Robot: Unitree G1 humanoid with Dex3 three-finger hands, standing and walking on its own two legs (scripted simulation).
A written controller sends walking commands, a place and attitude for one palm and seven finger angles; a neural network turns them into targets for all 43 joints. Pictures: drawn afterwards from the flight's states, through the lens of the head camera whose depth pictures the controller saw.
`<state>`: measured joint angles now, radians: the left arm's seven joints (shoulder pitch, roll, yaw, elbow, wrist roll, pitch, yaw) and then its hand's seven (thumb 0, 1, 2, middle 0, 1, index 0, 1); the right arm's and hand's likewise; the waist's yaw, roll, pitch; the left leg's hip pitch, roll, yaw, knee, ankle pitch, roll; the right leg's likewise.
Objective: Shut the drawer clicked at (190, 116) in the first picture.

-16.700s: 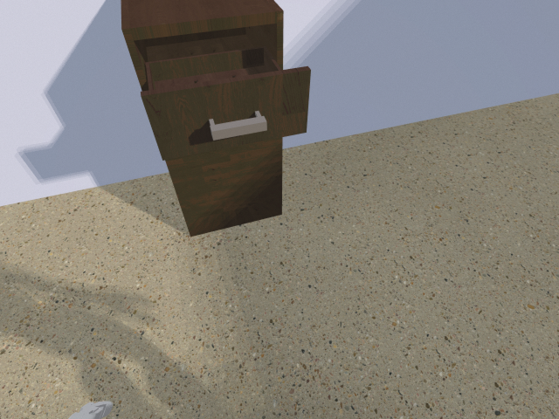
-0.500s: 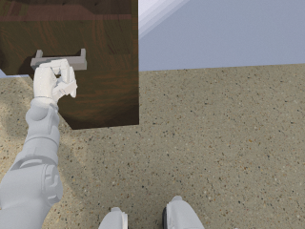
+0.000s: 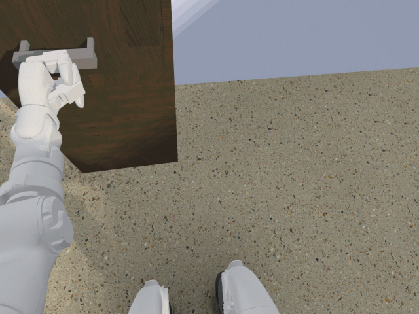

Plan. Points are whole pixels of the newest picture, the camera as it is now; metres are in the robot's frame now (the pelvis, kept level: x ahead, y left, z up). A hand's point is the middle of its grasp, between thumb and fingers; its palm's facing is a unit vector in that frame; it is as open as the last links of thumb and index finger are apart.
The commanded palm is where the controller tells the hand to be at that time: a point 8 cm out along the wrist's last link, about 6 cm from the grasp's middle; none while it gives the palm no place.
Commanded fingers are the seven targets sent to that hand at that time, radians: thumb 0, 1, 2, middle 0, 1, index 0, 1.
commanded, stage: push the drawer shut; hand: left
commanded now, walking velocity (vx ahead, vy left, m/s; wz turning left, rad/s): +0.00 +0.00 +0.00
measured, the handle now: (57, 52) +0.60 +0.23 +0.07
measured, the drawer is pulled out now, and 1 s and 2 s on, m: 0.07 0.00 0.00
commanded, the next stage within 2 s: pull the fist back off the drawer in 0.92 s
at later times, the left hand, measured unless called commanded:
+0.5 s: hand (78, 61) +0.57 +0.19 +0.08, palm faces +0.06 -1.00 -0.02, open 3.4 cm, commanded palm +0.57 +0.23 +0.07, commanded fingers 0.00 0.90 0.90 -1.40 -1.60 -1.40 -1.60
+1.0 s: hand (70, 52) +0.60 +0.20 +0.07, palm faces +0.05 -1.00 -0.04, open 3.4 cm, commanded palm +0.64 +0.21 +0.07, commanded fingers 0.00 0.90 0.90 -1.40 -1.60 -1.40 -1.60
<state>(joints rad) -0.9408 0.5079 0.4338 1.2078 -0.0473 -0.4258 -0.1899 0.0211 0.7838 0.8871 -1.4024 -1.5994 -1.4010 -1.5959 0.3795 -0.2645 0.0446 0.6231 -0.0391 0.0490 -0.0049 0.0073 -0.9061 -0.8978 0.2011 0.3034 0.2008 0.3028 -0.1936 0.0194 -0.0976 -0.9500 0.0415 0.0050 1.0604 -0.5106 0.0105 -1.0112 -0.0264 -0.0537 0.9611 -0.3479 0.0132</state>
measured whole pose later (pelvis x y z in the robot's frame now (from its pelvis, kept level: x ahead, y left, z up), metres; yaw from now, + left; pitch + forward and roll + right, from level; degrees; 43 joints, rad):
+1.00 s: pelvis -0.02 +0.01 -0.02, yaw +0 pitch +31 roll -6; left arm -1.38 0.80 0.38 1.44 0.07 -0.29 -0.19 0.06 0.60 0.92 -1.40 -1.60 -1.40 -1.60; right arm 0.44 -0.27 0.11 0.63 -0.08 0.03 0.00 0.00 -0.91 -0.90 0.20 0.30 0.20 0.30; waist -0.33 0.04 -0.08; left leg -1.21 0.05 -0.06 1.18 -0.51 0.01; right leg -1.22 -0.02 -0.11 1.00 -0.32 0.01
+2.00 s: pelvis +0.04 +0.01 +0.02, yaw -2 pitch +25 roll -3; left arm -0.77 0.49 0.46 0.92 -0.09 -0.34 -0.19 0.03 0.89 0.89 -1.40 -1.60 -1.40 -1.60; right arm 0.44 -0.26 0.02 0.56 -0.03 0.13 0.04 0.01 -0.91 -0.90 0.20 0.30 0.20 0.30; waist -0.17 0.04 -0.12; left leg -0.86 0.06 0.03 0.95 -0.51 0.02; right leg -0.93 0.01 -0.03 0.83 -0.34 0.02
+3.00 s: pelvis +0.03 +0.00 +0.08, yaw +1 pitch -4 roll -1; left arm 0.46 0.31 0.27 -0.39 -0.05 -0.09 0.09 0.02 0.90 0.90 -1.41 -1.60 -1.40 -1.60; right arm 0.22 -0.23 0.03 0.63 0.00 -0.11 -0.07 0.02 -0.90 -0.90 0.20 0.30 0.20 0.30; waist 0.07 0.08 0.01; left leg -0.04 0.02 0.01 0.42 -0.30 0.00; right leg -0.13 -0.02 -0.04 0.40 -0.19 0.01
